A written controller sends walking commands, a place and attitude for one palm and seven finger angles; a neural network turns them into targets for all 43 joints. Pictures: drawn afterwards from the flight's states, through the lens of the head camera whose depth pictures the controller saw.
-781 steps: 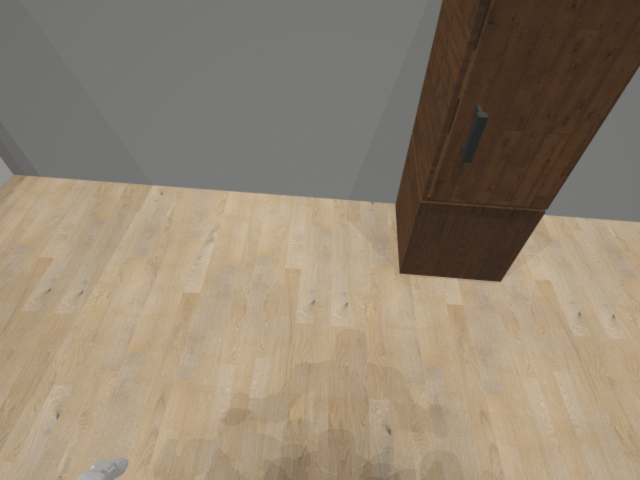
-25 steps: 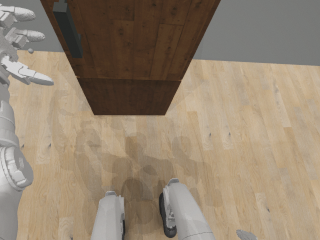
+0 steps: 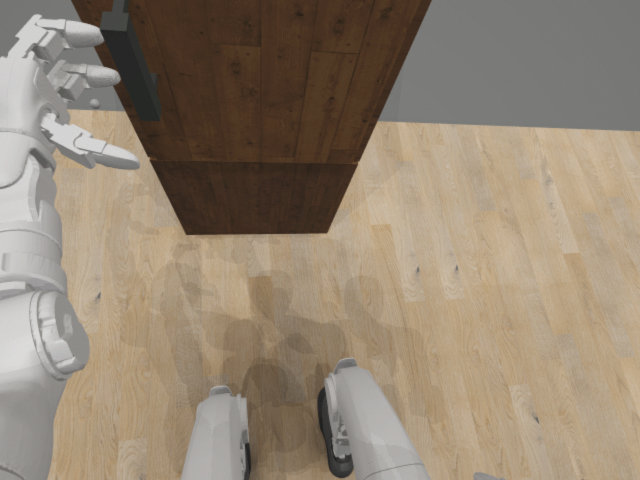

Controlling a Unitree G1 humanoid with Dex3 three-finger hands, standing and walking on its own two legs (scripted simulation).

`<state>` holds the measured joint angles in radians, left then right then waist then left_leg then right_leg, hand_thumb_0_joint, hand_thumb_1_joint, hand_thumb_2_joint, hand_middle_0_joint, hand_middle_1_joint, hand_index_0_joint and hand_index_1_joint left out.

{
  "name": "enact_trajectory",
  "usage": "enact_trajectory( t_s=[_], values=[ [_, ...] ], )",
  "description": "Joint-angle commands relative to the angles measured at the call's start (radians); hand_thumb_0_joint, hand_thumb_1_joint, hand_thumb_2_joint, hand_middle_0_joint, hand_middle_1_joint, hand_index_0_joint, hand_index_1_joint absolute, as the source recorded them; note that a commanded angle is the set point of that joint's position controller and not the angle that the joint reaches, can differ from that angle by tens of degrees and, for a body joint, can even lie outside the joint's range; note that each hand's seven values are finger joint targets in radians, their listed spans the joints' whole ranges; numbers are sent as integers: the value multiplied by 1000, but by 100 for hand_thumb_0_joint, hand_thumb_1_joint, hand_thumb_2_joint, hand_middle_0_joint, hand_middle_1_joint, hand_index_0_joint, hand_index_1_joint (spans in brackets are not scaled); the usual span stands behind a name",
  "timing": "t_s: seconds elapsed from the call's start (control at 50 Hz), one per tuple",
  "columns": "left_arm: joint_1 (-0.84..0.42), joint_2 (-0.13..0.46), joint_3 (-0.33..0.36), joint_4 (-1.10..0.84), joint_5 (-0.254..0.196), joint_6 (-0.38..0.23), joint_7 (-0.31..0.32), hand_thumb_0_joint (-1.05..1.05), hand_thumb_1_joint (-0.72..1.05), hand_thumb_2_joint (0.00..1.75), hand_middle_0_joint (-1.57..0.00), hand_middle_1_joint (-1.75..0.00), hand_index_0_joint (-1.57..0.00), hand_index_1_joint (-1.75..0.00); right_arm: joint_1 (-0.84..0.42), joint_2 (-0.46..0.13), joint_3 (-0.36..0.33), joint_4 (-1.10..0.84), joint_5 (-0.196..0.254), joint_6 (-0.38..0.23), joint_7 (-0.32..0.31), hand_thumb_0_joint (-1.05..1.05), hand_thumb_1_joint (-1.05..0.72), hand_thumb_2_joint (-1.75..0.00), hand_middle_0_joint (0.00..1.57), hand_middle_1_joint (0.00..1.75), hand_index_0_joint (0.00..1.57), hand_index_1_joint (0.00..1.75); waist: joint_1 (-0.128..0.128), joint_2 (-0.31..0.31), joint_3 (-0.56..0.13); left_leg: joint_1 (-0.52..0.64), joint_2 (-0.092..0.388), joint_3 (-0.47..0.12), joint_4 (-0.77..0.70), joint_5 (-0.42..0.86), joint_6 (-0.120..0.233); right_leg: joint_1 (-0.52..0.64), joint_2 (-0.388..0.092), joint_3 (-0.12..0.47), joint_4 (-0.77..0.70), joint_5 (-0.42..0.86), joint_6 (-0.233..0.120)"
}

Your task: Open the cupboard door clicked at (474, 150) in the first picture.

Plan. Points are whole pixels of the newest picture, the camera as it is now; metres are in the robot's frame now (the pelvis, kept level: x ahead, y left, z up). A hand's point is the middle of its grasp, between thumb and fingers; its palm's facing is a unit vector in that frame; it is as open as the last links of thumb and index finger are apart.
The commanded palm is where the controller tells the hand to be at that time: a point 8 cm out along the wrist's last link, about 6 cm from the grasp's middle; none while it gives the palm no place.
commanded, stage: slide the fingers in behind the handle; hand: left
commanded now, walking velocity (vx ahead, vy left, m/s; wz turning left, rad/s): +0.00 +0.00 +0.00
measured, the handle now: (137, 58) +0.60 +0.16 +0.05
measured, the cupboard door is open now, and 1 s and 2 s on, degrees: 0 0 0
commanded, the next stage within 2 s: close the thumb around the handle in 1.12 s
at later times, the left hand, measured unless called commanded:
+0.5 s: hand (131, 104) +0.53 +0.16 +0.05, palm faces -0.07 -1.00 -0.03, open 14.0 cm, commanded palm +0.51 +0.20 +0.05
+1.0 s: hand (145, 102) +0.54 +0.15 +0.05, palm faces -0.06 -1.00 -0.03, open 14.0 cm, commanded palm +0.52 +0.19 +0.05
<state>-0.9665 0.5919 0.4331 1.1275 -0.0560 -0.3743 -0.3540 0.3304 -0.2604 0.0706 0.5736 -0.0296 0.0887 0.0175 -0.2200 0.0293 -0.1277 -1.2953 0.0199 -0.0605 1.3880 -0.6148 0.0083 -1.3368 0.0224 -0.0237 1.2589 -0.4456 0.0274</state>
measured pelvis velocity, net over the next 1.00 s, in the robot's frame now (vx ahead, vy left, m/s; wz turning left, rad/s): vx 0.00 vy -0.01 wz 0.01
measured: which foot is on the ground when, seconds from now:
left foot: down 0.00-1.00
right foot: down 0.00-1.00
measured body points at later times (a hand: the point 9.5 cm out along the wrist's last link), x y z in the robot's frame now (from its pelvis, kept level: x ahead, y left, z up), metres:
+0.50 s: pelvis +0.00 -0.01 +0.00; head +0.18 +0.02 +0.42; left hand +0.53 +0.22 +0.06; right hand +0.03 -0.27 -0.11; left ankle +0.01 +0.11 -0.60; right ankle +0.07 -0.14 -0.60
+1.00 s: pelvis +0.00 -0.01 +0.00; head +0.18 +0.01 +0.41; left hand +0.54 +0.20 +0.05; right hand +0.03 -0.27 -0.11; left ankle +0.01 +0.11 -0.60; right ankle +0.07 -0.14 -0.60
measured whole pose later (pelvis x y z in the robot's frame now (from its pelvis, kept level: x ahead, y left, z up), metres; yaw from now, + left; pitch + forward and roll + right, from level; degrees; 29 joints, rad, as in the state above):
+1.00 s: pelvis +0.00 -0.01 +0.00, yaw +1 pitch +30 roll -3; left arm -0.97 0.49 0.39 1.14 -0.04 -0.43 -0.23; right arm 0.33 -0.25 0.05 0.58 -0.04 0.08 0.03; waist -0.22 0.04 -0.13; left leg -1.28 0.02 -0.05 1.37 -0.61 0.00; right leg -1.34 0.02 -0.01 1.27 -0.46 0.02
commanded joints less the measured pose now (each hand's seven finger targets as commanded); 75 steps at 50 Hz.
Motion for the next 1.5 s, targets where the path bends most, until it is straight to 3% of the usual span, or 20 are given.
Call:
enact_trajectory(
  t_s=[0.0, 0.06, 0.12, 0.18, 0.24, 0.34, 0.62, 0.7, 0.72, 0.76, 0.82, 0.9, 0.96, 1.0, 1.1, 1.2, 1.28, 1.34, 1.42, 1.48],
  values=[
    [-430, 236, 19, -248, -25, -90, 21, 0, -50, 30, -30, -120, -30, -120, 185, -197, -76, -34, -4, -9, -15, 0, -90, -90, 20, 30, 20, 30, -2, 202, -610, 411, -4, -15, -175, 467, 11, 337, 20, -25, -105, 238, -58],
    [-376, 184, -2, -244, -37, -95, 24, 0, -50, 30, -30, -120, -30, -120, 189, -192, -83, -33, -4, -9, -7, 0, -90, -90, 20, 30, 20, 30, 5, 200, -617, 451, -4, -18, -177, 522, 3, 338, 21, -30, -105, 270, -61],
    [-390, 164, -16, -195, -31, -79, 38, 0, -50, 30, -30, -120, -30, -120, 185, -193, -80, -28, 0, -2, -9, 0, -90, -90, 20, 30, 20, 30, -8, 150, -538, 382, -5, -13, -188, 435, 10, 328, 18, -29, -118, 221, -54],
    [-404, 186, 7, -244, -26, -99, 59, 0, -50, 30, -30, -120, -30, -120, 186, -190, -83, -32, -5, -6, -9, 0, -90, -90, 20, 30, 20, 30, 10, 184, -600, 415, -7, -11, -187, 465, 6, 349, 17, -25, -111, 243, -58],
    [-418, 134, -28, -215, -27, -107, 73, 0, -50, 30, -30, -120, -30, -120, 180, -181, -82, -28, -6, -10, -8, 0, -90, -90, 20, 30, 20, 30, -15, 137, -555, 366, -12, 1, -181, 426, 14, 365, 17, -17, -123, 244, -50],
    [-377, 145, -16, -226, -17, -123, 79, 0, -50, 30, -30, -120, -30, -120, 179, -179, -85, -37, -7, -8, -5, 0, -90, -90, 20, 30, 20, 30, 7, 144, -606, 374, -15, 6, -179, 457, 12, 409, 15, -11, -110, 285, -54],
    [-427, 66, -69, -202, -20, -127, 107, 0, -50, 30, -30, -120, -30, -120, 178, -174, -89, -24, -9, -14, -6, 0, -90, -90, 20, 30, 20, 30, -14, 135, -578, 344, -21, 15, -178, 392, 17, 393, 12, -5, -122, 250, -51],
    [-461, 67, -69, -182, -17, -126, 121, 0, -50, 30, -30, -120, -30, -120, 181, -174, -85, -21, -11, -16, -7, 0, -90, -90, 20, 30, 20, 30, -27, 126, -565, 323, -22, 14, -173, 381, 19, 387, 12, -5, -117, 244, -50],
    [-449, 118, -29, -198, -11, -132, 127, 0, -50, 30, -30, -120, -30, -120, 184, -177, -86, -22, -13, -15, -7, 0, -90, -90, 20, 30, 20, 30, -5, 143, -588, 333, -20, 11, -175, 395, 15, 402, 12, -5, -111, 250, -54],
    [-452, 109, -37, -236, -8, -144, 132, 0, -50, 30, -30, -120, -30, -120, 183, -175, -87, -33, -15, -16, -4, 0, -90, -90, 20, 30, 20, 30, -1, 166, -642, 368, -22, 9, -170, 438, 14, 404, 13, -5, -98, 279, -58],
    [-431, 116, -29, -187, -4, -133, 139, 0, -50, 30, -30, -120, -30, -120, 180, -174, -84, -30, -11, -11, -4, 0, -90, -90, 20, 30, 20, 30, -10, 120, -579, 307, -21, 19, -172, 395, 19, 424, 13, 1, -113, 267, -50],
    [-454, 138, -19, -198, -1, -129, 135, 0, -50, 30, -30, -120, -30, -120, 182, -175, -81, -31, -11, -11, -7, 0, -90, -90, 20, 30, 20, 30, -12, 123, -594, 301, -20, 19, -170, 388, 21, 428, 13, 4, -110, 267, -49],
    [-424, 128, -22, -216, -9, -135, 122, 0, -50, 30, -30, -120, -30, -120, 185, -176, -85, -38, -11, -15, -6, 0, -90, -90, 20, 30, 20, 30, -2, 134, -641, 340, -20, 14, -169, 429, 19, 432, 14, 1, -101, 297, -54],
    [-413, 76, -59, -191, -15, -126, 113, 0, -50, 30, -30, -120, -30, -120, 185, -173, -85, -28, -9, -13, -3, 0, -90, -90, 20, 30, 20, 30, -11, 142, -603, 348, -19, 13, -175, 429, 15, 407, 13, -6, -109, 286, -51],
    [-422, 87, -43, -208, -22, -125, 116, 0, -50, 30, -30, -120, -30, -120, 194, -177, -90, -21, -11, -14, -5, 0, -90, -90, 20, 30, 20, 30, -5, 145, -625, 375, -18, 6, -176, 447, 11, 401, 13, -11, -109, 288, -53],
    [-443, 75, -59, -183, -11, -128, 128, 0, -50, 30, -30, -120, -30, -120, 188, -175, -86, -19, -12, -11, -6, 0, -90, -90, 20, 30, 20, 30, -16, 135, -559, 345, -19, 5, -180, 405, 14, 368, 13, -12, -113, 244, -52],
    [-468, 103, -44, -202, -1, -146, 141, 0, -28, 40, -32, -122, -32, -122, 190, -179, -87, -18, -17, -13, -7, 0, -90, -90, 20, 30, 20, 30, -11, 168, -609, 394, -17, -6, -177, 441, 7, 350, 12, -17, -102, 245, -56],
    [-462, 75, -63, -146, -1, -131, 141, 0, -11, 47, -33, -124, -33, -124, 186, -178, -84, -14, -15, -11, -5, 0, -90, -90, 20, 30, 20, 30, -30, 131, -544, 344, -17, 2, -174, 398, 13, 346, 13, -16, -113, 226, -51],
    [-472, 109, -43, -188, 6, -135, 143, 0, 12, 56, -34, -127, -34, -127, 187, -178, -82, -25, -18, -9, -6, 0, -90, -90, 20, 30, 20, 30, -13, 170, -620, 368, -19, 1, -169, 439, 11, 373, 11, -12, -97, 263, -55],
    [-450, 102, -43, -172, -2, -128, 136, 0, 28, 64, -36, -128, -36, -128, 190, -179, -83, -24, -16, -4, -4, 0, -90, -90, 20, 30, 20, 30, -18, 149, -604, 366, -15, -1, -167, 461, 11, 374, 14, -15, -98, 286, -54]
  ],
)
